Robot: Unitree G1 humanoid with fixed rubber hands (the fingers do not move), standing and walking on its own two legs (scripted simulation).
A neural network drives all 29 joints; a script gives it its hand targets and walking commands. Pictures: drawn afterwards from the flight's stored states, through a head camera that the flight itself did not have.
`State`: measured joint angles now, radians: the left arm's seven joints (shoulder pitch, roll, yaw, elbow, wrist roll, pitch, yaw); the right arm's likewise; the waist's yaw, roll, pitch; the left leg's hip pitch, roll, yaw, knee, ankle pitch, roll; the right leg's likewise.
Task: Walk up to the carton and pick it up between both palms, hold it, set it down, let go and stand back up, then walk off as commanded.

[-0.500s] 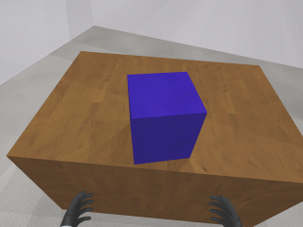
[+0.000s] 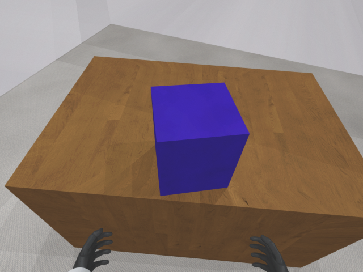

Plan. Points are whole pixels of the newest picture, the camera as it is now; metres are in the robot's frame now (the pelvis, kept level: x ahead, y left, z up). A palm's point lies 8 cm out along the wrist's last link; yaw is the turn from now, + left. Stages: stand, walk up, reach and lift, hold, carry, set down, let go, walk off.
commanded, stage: set down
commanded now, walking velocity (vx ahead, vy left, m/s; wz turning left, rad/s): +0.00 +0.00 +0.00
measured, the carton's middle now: (191, 140) +0.47 +0.02 -0.01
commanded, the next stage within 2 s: let go in 0.14 s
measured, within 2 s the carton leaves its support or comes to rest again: neither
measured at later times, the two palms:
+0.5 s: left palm (84, 267) +0.14 +0.23 -0.07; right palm out of the picture +0.17 -0.20 -0.08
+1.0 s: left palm out of the picture +0.08 +0.28 -0.11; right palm out of the picture +0.17 -0.24 -0.08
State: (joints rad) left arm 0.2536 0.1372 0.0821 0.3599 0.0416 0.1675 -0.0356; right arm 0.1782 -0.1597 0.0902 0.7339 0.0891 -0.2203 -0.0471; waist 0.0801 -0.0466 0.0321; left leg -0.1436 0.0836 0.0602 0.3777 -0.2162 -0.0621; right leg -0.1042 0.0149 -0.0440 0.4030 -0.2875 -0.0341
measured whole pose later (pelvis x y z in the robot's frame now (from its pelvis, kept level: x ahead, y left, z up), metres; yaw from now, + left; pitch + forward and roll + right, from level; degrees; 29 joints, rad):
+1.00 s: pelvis +0.00 +0.01 +0.00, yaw +1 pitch -1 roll +0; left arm 0.24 0.26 0.08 0.70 0.04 0.02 -0.01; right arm 0.14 -0.32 0.07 0.79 0.02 -0.06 -0.02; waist 0.08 -0.03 0.04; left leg -0.17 0.08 0.03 0.45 -0.25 -0.06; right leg -0.09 0.01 -0.07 0.40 -0.29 -0.03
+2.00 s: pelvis -0.09 -0.02 -0.03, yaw -1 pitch -1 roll +2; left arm 0.24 0.31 0.08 0.77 0.04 0.00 0.00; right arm 0.14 -0.40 0.03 0.76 0.02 0.05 -0.02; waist 0.08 0.05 0.13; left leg -0.45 0.04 -0.02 0.79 -0.40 -0.03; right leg -0.32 0.01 0.01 0.74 -0.40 -0.04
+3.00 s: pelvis -0.39 -0.02 -0.04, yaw -4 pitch -4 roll +2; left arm 0.27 0.37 0.08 0.84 0.04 0.04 0.01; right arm 0.14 -0.41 0.01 0.75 0.01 0.07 -0.01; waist 0.08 0.01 0.18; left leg -0.54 -0.02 -0.01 0.80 -0.31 0.04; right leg -0.25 0.06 0.07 0.86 -0.57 -0.05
